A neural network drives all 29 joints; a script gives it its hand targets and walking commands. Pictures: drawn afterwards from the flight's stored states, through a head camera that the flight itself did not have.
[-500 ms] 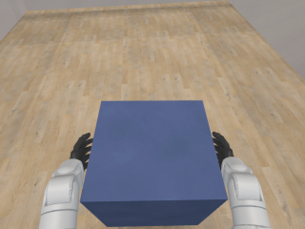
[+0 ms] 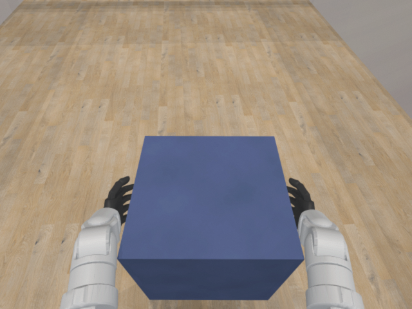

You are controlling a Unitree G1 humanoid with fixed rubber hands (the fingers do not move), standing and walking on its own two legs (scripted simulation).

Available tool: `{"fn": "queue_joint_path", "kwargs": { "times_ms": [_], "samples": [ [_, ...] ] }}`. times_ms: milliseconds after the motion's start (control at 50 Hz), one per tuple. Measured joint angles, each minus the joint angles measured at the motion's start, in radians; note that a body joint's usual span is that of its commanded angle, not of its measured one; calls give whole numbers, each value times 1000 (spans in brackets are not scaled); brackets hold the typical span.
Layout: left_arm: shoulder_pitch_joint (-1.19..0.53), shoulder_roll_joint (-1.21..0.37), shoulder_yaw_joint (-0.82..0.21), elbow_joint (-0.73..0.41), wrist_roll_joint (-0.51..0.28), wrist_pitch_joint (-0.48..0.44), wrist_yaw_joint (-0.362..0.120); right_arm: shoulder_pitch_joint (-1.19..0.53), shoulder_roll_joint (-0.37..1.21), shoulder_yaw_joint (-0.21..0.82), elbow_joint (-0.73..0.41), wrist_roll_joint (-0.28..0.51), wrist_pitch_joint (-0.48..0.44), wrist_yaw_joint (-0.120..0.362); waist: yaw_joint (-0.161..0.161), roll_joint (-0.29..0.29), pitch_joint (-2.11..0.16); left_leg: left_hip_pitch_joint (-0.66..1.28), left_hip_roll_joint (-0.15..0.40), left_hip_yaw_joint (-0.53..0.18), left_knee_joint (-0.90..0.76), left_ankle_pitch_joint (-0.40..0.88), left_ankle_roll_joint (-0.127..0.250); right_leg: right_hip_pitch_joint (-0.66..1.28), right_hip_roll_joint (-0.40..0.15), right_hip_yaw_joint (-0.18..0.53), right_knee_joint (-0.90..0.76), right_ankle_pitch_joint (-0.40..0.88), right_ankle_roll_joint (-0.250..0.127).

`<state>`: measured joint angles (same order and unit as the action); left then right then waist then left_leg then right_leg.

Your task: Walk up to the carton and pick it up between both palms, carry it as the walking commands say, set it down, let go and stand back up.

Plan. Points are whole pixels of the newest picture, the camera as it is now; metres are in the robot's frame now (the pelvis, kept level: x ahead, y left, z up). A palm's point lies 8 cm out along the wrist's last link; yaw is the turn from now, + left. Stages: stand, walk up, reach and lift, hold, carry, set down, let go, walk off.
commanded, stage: set down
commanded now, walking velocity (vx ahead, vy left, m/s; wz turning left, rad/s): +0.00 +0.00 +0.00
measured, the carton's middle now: (209, 221) +0.31 +0.00 -0.08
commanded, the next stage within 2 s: none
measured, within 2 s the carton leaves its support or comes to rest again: neither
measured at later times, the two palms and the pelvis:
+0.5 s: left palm (127, 212) +0.33 +0.19 -0.08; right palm (288, 216) +0.33 -0.19 -0.08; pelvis -0.01 +0.00 -0.03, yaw +1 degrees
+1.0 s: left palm (135, 213) +0.36 +0.20 -0.16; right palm (276, 217) +0.37 -0.18 -0.16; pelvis -0.04 +0.00 -0.09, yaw +0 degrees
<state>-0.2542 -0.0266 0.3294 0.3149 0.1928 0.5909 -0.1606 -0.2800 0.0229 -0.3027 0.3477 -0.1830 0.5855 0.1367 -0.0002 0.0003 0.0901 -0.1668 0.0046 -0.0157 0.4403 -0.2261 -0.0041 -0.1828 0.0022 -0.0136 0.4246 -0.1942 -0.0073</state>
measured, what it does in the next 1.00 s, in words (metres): lowers itself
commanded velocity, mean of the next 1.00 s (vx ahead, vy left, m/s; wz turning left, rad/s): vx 0.00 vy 0.00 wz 0.00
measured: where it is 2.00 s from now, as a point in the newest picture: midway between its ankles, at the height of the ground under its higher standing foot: outside the picture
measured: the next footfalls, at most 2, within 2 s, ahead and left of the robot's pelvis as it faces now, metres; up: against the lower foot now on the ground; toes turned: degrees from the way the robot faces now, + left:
none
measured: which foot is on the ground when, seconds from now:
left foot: down 0.00-1.00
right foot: down 0.00-1.00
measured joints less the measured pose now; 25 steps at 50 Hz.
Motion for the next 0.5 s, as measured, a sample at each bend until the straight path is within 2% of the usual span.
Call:
{"fn": "queue_joint_path", "kwargs": {
  "times_ms": [240,500],
  "samples": [
    [-76,-1,33,93,17,-128,3,-70,-4,-47,87,-33,-130,18,-8,21,-24,-239,-21,-25,113,-24,9,-228,-7,6,101,-24,10],
    [-194,2,60,135,19,-209,9,-167,-23,-87,104,-32,-205,22,-5,19,-64,-554,-30,-34,252,-46,3,-549,4,28,250,-50,9]
  ]
}}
